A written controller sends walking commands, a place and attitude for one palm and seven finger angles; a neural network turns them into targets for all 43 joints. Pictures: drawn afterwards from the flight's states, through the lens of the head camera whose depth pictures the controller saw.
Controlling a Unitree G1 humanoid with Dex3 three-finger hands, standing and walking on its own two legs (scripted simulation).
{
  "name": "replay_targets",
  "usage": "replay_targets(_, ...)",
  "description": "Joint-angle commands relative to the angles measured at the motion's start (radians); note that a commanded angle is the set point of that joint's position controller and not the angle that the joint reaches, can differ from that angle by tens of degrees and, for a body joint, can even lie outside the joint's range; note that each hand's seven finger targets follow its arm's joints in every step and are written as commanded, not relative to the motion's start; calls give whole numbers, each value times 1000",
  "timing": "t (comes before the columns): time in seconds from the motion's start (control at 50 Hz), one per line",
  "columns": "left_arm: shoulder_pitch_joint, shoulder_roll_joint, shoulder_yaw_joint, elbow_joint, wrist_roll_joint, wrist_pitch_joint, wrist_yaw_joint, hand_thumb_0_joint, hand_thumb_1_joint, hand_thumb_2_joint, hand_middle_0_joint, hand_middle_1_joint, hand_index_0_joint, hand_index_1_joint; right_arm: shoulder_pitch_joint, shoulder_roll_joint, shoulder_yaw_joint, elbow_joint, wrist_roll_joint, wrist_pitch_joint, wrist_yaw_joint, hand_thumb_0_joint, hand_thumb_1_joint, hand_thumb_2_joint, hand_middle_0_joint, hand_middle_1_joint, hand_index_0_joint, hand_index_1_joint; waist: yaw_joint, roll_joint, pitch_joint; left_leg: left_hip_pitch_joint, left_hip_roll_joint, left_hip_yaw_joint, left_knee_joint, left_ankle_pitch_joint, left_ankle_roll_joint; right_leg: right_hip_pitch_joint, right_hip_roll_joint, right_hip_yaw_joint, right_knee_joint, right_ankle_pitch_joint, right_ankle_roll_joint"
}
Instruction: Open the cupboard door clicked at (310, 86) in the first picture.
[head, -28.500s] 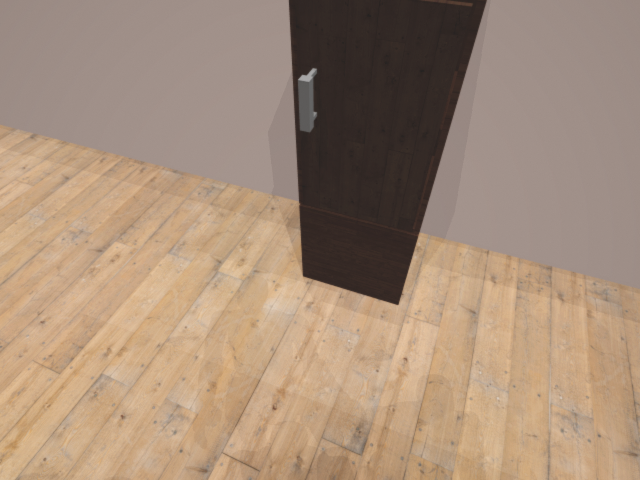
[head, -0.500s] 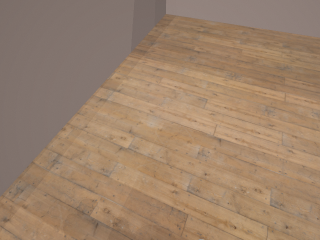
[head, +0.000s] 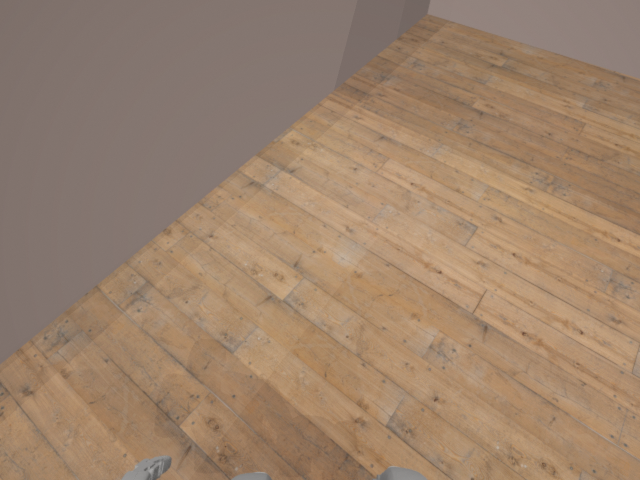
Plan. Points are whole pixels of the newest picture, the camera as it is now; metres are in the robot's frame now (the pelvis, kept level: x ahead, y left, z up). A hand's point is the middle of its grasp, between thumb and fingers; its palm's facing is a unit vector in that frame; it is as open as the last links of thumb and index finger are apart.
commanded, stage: turn to face it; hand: left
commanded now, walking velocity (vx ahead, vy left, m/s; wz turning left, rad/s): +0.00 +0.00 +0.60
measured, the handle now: out of the picture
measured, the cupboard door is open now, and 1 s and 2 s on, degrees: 53 53 53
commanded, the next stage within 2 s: none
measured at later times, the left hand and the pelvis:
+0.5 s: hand out of the picture +0.02 +0.18 -0.18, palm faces +0.36 -0.90 -0.26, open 7.4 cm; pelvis +0.04 -0.05 -0.01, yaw +20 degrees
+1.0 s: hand out of the picture +0.00 +0.11 -0.17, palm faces +0.62 -0.76 -0.20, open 7.4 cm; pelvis +0.07 -0.08 -0.01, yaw +39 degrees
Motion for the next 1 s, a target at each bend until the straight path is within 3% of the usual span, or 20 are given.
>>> replay_targets(0.0,123,80,25,-70,5,-22,3,0,900,900,-200,-300,-200,-300,-37,-209,-64,-90,0,10,-3,0,-900,-900,200,300,200,300,39,142,-143,-32,159,-219,-146,129,105,219,47,-37,-326,155,-11)
replay_targets(0.02,166,121,36,-70,11,-29,8,0,900,900,-200,-300,-200,-300,-66,-181,-63,-110,7,14,1,0,-900,-900,200,300,200,300,66,55,-130,-113,90,-172,-65,0,57,299,-10,14,-491,192,-23)
replay_targets(0.04,188,220,55,-76,27,-38,18,0,900,900,-200,-300,-200,-300,-70,-108,-54,-138,16,18,11,0,-900,-900,200,300,200,300,77,-234,-103,-283,-51,-31,156,-242,-22,349,-264,305,-655,139,-109)
replay_targets(0.06,176,271,54,-98,26,-35,19,0,900,900,-200,-300,-200,-300,-96,-108,-53,-162,12,19,21,0,-900,-900,200,300,200,300,95,-346,-100,-263,-70,-10,442,-399,-30,244,-437,423,-719,179,-219)
replay_targets(0.16,78,147,23,-127,21,-49,27,0,900,900,-200,-300,-200,-300,-82,-75,-40,-125,12,35,32,0,-900,-900,200,300,200,300,17,-228,-110,-223,-3,7,529,-248,-61,303,-260,54,-541,719,-187)
replay_targets(0.26,163,202,39,-94,22,-53,26,0,900,900,-200,-300,-200,-300,-133,-53,-18,-145,20,23,38,0,-900,-900,200,300,200,300,60,-224,-153,-121,-34,96,181,-211,-52,439,-284,-11,-444,960,-178)
replay_targets(0.32,144,214,46,-94,13,-51,20,0,900,900,-200,-300,-200,-300,-74,-79,-22,-136,15,16,34,0,-900,-900,200,300,200,300,20,-202,-173,31,-56,120,-14,-66,-30,388,-270,-72,-342,949,-131)
replay_targets(0.34,123,213,46,-102,7,-50,17,0,900,900,-200,-300,-200,-300,-9,-115,-32,-120,11,12,33,0,-900,-900,200,300,200,300,-22,-149,-203,173,-34,104,-113,69,-12,303,-264,-105,-236,883,-92)
replay_targets(0.38,63,111,12,-173,-1,-42,10,0,900,900,-200,-300,-200,-300,132,-300,-78,-100,3,5,23,0,-900,-900,200,300,200,300,-97,320,-258,470,405,-419,-152,820,241,-171,-60,-102,185,-181,21)
replay_targets(0.4,17,136,17,-203,9,-26,16,0,900,900,-200,-300,-200,-300,163,-315,-78,-85,5,12,14,0,-900,-900,200,300,200,300,-100,146,-233,407,429,-390,-135,729,285,-204,-59,8,262,-191,13)
replay_targets(0.48,48,120,26,-140,7,-2,5,0,900,900,-200,-300,-200,-300,-32,-231,-56,-131,1,4,-6,0,-900,-900,200,300,200,300,1,189,-140,178,221,-231,-182,409,168,-109,-41,45,190,5,12)
replay_targets(0.62,184,133,34,-111,8,-17,3,0,900,900,-200,-300,-200,-300,-118,-219,-69,-153,6,27,5,0,-900,-900,200,300,200,300,70,92,-111,-126,100,-234,-98,-41,82,295,31,-13,-398,176,-17)
replay_targets(0.66,196,282,57,-131,29,-31,18,0,900,900,-200,-300,-200,-300,-115,-112,-54,-191,17,27,20,0,-900,-900,200,300,200,300,97,-372,-103,-274,-107,-22,391,-372,-30,279,-401,457,-731,64,-193)
replay_targets(0.68,155,273,51,-156,23,-31,22,0,900,900,-200,-300,-200,-300,-103,-136,-58,-198,12,30,26,0,-900,-900,200,300,200,300,73,-254,-108,-210,-53,-70,554,-366,-18,167,-433,422,-716,59,-253)
replay_targets(0.76,53,163,22,-170,21,-38,27,0,900,900,-200,-300,-200,-300,-69,-92,-46,-138,12,40,36,0,-900,-900,200,300,200,300,7,-266,-111,-194,-8,-10,561,-245,-53,234,-255,84,-573,514,-187)
replay_targets(0.84,150,206,38,-126,23,-46,28,0,900,900,-200,-300,-200,-300,-122,-53,-24,-139,20,27,41,0,-900,-900,200,300,200,300,61,-206,-148,-119,-35,71,240,-256,-56,391,-280,35,-477,815,-192)
replay_targets(0.92,130,219,48,-113,11,-39,19,0,900,900,-200,-300,-200,-300,-40,-86,-30,-121,19,19,35,0,-900,-900,200,300,200,300,15,-177,-157,88,-44,87,-51,-50,-30,298,-274,-44,-364,709,-122)
replay_targets(0.94,106,197,47,-126,4,-34,15,0,900,900,-200,-300,-200,-300,25,-137,-44,-110,15,12,34,0,-900,-900,200,300,200,300,-27,-63,-188,242,22,11,-140,124,3,173,-248,-91,-240,584,-70)
replay_targets(0.96,102,126,34,-165,-1,-26,8,0,900,900,-200,-300,-200,-300,91,-256,-73,-105,2,5,27,0,-900,-900,200,300,200,300,-59,253,-214,390,302,-365,-173,469,142,-106,-102,-139,-10,45,15)
replay_targets(0.98,12,113,12,-205,10,-17,12,0,900,900,-200,-300,-200,-300,154,-295,-80,-86,2,14,19,0,-900,-900,200,300,200,300,-91,253,-176,348,405,-439,-196,578,246,-189,-60,-40,140,-199,14)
